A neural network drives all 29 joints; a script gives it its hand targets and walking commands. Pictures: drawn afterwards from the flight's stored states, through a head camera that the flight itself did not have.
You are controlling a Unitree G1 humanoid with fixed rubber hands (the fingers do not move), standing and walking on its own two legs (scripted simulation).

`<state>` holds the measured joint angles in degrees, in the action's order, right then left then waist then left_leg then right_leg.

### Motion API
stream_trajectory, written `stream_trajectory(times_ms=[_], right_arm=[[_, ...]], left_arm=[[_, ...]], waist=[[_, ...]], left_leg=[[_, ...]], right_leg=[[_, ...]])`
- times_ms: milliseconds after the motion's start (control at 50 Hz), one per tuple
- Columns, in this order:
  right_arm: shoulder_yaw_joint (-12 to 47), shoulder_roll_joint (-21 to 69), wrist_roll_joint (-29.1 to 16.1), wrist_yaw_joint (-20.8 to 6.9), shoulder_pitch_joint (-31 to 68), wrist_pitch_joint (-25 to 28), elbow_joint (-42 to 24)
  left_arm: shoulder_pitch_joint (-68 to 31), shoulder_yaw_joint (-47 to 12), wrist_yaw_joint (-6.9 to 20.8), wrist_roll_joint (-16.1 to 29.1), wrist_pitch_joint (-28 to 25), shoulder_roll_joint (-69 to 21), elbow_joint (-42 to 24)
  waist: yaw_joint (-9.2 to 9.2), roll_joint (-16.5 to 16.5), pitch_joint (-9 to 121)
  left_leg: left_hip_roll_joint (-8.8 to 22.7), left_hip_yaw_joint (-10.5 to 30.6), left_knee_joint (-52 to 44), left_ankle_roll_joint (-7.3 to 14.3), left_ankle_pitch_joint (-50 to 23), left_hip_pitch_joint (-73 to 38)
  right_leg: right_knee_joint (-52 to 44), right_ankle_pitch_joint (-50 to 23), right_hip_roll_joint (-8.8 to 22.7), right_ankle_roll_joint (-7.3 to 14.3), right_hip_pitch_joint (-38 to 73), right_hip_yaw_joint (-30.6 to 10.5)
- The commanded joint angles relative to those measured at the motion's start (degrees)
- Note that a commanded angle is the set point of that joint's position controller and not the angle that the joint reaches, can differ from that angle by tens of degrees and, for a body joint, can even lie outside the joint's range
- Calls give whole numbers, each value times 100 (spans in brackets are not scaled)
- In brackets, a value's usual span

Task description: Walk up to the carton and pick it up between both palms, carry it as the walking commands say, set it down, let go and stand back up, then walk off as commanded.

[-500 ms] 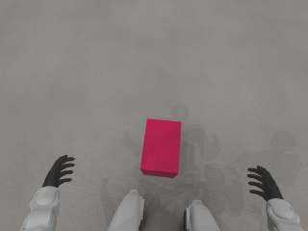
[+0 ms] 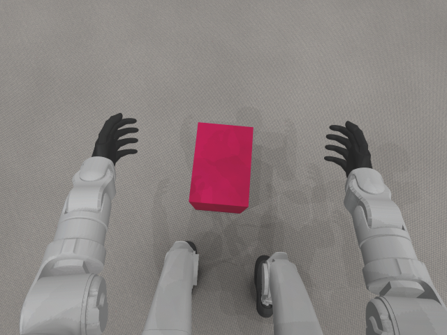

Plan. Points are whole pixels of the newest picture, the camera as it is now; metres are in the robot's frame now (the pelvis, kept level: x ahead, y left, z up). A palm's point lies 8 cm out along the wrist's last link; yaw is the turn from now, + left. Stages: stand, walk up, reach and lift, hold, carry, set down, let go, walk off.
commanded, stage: reach and lift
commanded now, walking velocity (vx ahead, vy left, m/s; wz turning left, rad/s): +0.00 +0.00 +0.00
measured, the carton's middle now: (221, 172) +0.48 +0.04 -0.53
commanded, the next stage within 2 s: none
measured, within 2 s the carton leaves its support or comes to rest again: neither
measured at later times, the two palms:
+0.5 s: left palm (157, 129) +0.49 +0.19 -0.18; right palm (310, 133) +0.50 -0.15 -0.17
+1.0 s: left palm (160, 155) +0.46 +0.20 -0.29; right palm (290, 161) +0.47 -0.13 -0.29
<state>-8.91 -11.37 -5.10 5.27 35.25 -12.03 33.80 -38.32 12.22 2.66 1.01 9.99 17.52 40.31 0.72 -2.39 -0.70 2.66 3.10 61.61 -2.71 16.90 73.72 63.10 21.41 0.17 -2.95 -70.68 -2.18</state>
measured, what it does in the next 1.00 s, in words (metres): lowers itself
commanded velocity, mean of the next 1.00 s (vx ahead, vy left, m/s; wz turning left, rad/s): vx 0.00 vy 0.00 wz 0.00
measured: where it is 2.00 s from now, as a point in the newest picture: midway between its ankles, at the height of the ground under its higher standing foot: (223, 289)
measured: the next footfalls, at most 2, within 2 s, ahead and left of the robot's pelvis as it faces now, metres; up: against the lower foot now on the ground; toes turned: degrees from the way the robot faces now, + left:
none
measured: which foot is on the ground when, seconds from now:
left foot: down 0.00-1.00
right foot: down 0.00-1.00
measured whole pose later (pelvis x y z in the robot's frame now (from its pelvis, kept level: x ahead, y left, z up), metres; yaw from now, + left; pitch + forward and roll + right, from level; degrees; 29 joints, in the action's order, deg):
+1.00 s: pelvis -0.04 +0.01 -0.14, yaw -2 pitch +33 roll -2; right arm -14.8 -8.9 -1.1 9.8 66.9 -8.3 41.5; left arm -65.9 16.5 -5.0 -0.8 6.8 12.9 42.5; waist 2.6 -0.6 -21.0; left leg -1.0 7.0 94.1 -4.8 25.3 101.6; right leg 94.9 29.2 -2.4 -5.8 -98.5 -4.9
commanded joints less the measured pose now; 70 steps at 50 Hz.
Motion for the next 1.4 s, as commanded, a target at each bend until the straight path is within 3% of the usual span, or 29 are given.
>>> stream_trajectory(times_ms=[0, 20, 40, 100, 140, 280, 300, 320, 340, 380, 420, 460, 520, 560, 600, 660, 680, 800, 880, 900, 920, 940, 1020, 1080, 1100, 1120, 1200, 1320, 1380], right_arm=[[-419, -305, 260, -69, 1244, -169, 882], [-448, -191, 339, -89, 1372, -119, 982], [-846, -534, 542, -131, 1627, 34, 848], [-1124, -676, 754, -6, 2982, 498, -292], [-1054, -1031, 525, 56, 4089, 612, -1532], [-674, -783, 259, -99, 4093, -26, 248], [-717, -612, 251, -199, 3869, 46, 457], [-661, -547, 150, -243, 3792, 72, 512], [-582, -328, 132, -317, 3543, 179, 614], [-653, -238, 143, -348, 3114, 435, 236], [-530, -433, 47, -208, 2659, 653, -1495], [-418, -517, 73, -27, 2711, 681, -1576], [-845, -960, 791, 261, 2906, 454, -1030], [-812, -755, 754, 378, 3811, 313, -1615], [-580, -492, 286, 535, 4637, 285, -2961], [60, -28, -42, 522, 4276, 459, -1940], [435, 204, -194, 482, 3932, 417, -1621], [-592, -404, 514, 439, 3489, 187, 713], [-906, -451, 556, 456, 4325, 617, 4], [-735, -380, 431, 482, 4413, 689, -192], [-428, -281, 222, 478, 4685, 694, -207], [-486, -469, 247, 507, 4911, 747, -264], [104, -889, -156, 668, 6404, 272, 53], [204, -1379, -389, 785, 7061, -16, 274], [273, -1303, -550, 760, 7031, -107, 823], [49, -1556, -476, 798, 7195, -65, 250], [16, -1537, -506, 591, 6748, 74, 1754], [104, -1212, -417, 150, 6531, 560, 2587], [434, -1000, -747, 198, 6617, 817, 1631]], left_arm=[[-1357, 10, 27, -94, 190, 255, 332], [-1724, 138, -28, -230, 154, 422, 298], [-1788, -122, -38, -44, 99, 5, 276], [-3084, 245, -235, -28, -344, 448, -853], [-4040, 50, -427, 289, -396, 552, -1782], [-3620, 205, -873, -106, 276, 97, 357], [-3556, 78, -863, -85, 229, -360, 239], [-3477, 246, -857, -229, 207, -292, 341], [-3004, 147, -868, -126, 166, -685, 512], [-2801, 346, -860, -307, -57, -664, -179], [-2818, 318, -957, -164, -337, -272, -2667], [-3138, 381, -997, 14, -396, 43, -3250], [-2801, 1074, -899, -399, -196, 512, -1906], [-3145, 952, -864, -349, -30, 724, -2070], [-3804, 668, -836, 226, -104, 761, -3005], [-3480, -69, -625, 899, -296, -58, -2156], [-3177, -40, -520, 920, -298, -80, -1692], [-3274, 457, -522, -70, -117, 538, 542], [-4132, 700, -836, -386, -575, 667, -874], [-4291, 511, -894, -211, -666, 568, -1278], [-4463, 541, -944, -139, -708, 684, -1147], [-4651, 286, -972, 37, -705, 470, -1211], [-5877, -154, -943, 703, -151, 933, -178], [-6620, -586, -900, 1316, 161, 1039, 199], [-6442, -504, -940, 1219, 218, 1176, 842], [-6787, -517, -1010, 1252, 218, 1193, 152], [-6550, -955, -1084, 1234, 36, 775, 1213], [-6105, -456, -1058, 647, -459, 758, 1982], [-6235, -513, -1083, 732, -755, 810, 931]], waist=[[-127, 982, 3825], [-100, 874, 3740], [-506, 875, 4082], [-525, 307, 5991], [-503, 550, 7383], [35, 613, 6598], [-189, 721, 6444], [67, 826, 6725], [-68, 408, 6926], [23, 532, 7948], [21, 699, 10778], [101, 871, 10969], [-29, 321, 9707], [222, 83, 9845], [476, -524, 10641], [204, -300, 9886], [394, -288, 9553], [157, 419, 7744], [288, 675, 8435], [264, 759, 8849], [557, 712, 8529], [259, 590, 8500], [265, 129, 8244], [-119, -13, 8703], [136, 94, 8049], [-71, 77, 8778], [-217, 610, 7406], [199, 449, 5905], [412, 418, 7259]], left_leg=[[-679, -883, -570, 64, 346, -2716], [-700, -794, -570, 75, 455, -2666], [-644, -587, -598, 25, 315, -2935], [-694, -500, -338, 68, -697, -3340], [-702, -425, -207, 63, -1450, -4282], [-700, -371, -402, 96, 112, -4196], [-675, -330, -277, 131, -226, -4149], [-689, -379, -305, 109, -535, -4409], [-684, -219, -53, 129, -1007, -4448], [-686, -268, 335, 101, -2915, -5048], [-658, -119, 878, -10, -5788, -7070], [-635, 93, 1283, 16, -6764, -7521], [-760, -291, 1098, 4, -3953, -5294], [-870, -672, 1015, 40, -2363, -3548], [-908, -725, 982, 148, -2408, -2864], [-863, -706, 1591, 134, -3797, -2533], [-790, -696, 1681, 158, -3571, -2371], [-802, -877, 2000, -13, -1056, -1403], [-852, -719, 2563, -50, -2101, -1983], [-839, -755, 2696, -99, -2379, -2141], [-841, -844, 2755, -49, -2110, -1745], [-818, -785, 2768, -49, -1962, -1798], [-787, -1042, 2926, 31, 539, -611], [-707, -987, 3090, 21, 1463, -387], [-671, -1057, 3194, 40, 1765, 38], [-671, -934, 3245, 40, 1416, -693], [-607, -745, 3531, 33, 2087, -415], [-526, -730, 3918, 57, 1414, 219], [-546, -886, 4402, 42, -101, -456]], right_leg=[[-901, 569, -485, 14, 699, 639], [-829, 606, -519, -16, 429, 670], [-685, 245, -650, 12, 443, 808], [-579, -607, -732, 30, 1028, 811], [-462, -876, -747, 87, 1109, 831], [-295, 323, -701, -40, 382, 951], [-286, 82, -705, -33, 124, 894], [-303, -129, -664, -66, 209, 839], [-74, -339, -759, -119, -84, 931], [33, -1459, -818, -97, -159, 849], [218, -2804, -915, -62, 283, 869], [331, -3196, -882, -7, -284, 785], [209, -2553, -758, -5, 767, 772], [523, -1944, -731, -42, 2513, 570], [698, -2633, -693, -133, 3835, 310], [1494, -4159, -683, -194, 2725, 344], [1541, -3768, -654, -225, 2425, 334], [1891, -744, -662, -191, 233, 795], [2397, -1284, -850, -202, -721, 763], [2449, -1474, -856, -181, -716, 748], [2517, -1275, -845, -184, -754, 664], [2636, -1135, -826, -186, -952, 804], [2840, 779, -597, -153, -61, 888], [3091, 1195, -504, -81, 444, 979], [3217, 1563, -477, -59, 5, 922], [3335, 1050, -483, -54, 68, 1056], [3856, 1452, -506, -7, -1604, 1121], [4192, 1289, -501, -95, -2858, 1097], [4336, 334, -559, -112, -2185, 1023]])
